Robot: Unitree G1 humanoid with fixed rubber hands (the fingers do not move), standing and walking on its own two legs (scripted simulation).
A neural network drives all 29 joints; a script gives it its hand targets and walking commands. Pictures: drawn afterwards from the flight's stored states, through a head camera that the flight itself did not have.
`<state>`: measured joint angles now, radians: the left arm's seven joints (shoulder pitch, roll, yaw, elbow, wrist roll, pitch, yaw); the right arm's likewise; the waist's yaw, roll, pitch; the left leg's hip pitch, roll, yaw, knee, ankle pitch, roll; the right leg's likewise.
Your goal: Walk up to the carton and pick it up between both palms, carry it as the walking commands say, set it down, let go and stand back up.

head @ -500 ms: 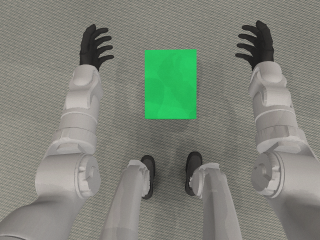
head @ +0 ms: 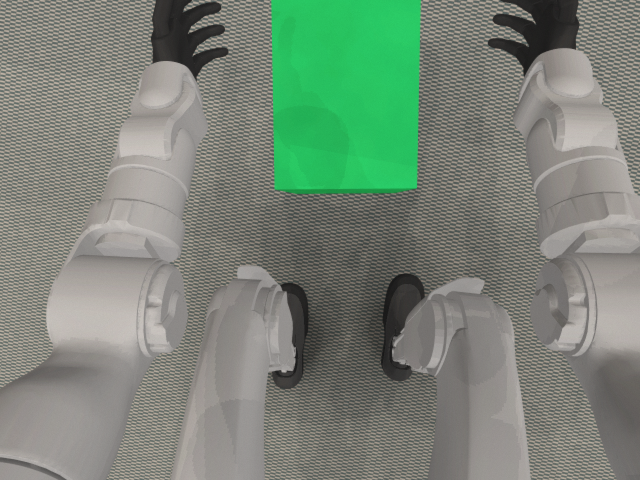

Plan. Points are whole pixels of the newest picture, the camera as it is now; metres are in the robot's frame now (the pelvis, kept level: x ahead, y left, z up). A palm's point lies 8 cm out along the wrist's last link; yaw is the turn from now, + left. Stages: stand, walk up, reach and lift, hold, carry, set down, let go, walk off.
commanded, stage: reach and lift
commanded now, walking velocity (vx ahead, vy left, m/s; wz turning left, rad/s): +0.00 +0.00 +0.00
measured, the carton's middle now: (345, 111) +0.54 +0.01 -0.36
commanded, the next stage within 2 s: none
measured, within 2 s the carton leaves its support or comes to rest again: neither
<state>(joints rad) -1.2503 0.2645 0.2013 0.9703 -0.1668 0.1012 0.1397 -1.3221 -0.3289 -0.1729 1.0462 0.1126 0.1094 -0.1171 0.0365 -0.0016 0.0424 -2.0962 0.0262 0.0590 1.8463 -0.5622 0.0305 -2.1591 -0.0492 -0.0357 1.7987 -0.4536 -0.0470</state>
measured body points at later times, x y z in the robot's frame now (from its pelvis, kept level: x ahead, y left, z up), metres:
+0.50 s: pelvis -0.01 +0.00 -0.09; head +0.36 -0.01 +0.15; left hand +0.53 +0.18 -0.28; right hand +0.55 -0.17 -0.28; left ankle +0.09 +0.11 -0.43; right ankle +0.12 -0.11 -0.43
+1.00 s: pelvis -0.02 +0.00 -0.11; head +0.36 +0.00 +0.13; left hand +0.53 +0.18 -0.30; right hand +0.55 -0.17 -0.30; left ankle +0.09 +0.11 -0.43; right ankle +0.12 -0.11 -0.43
